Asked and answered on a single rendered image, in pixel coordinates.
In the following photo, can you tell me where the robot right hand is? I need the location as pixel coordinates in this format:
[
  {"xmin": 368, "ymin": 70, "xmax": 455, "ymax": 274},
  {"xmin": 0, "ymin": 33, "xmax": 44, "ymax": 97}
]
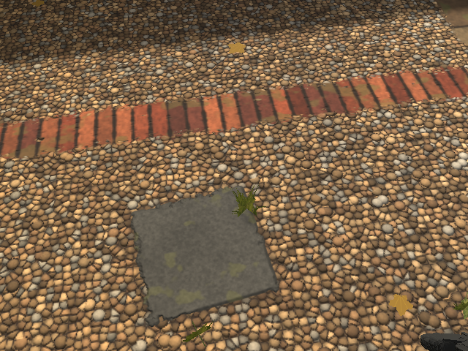
[{"xmin": 420, "ymin": 332, "xmax": 468, "ymax": 351}]

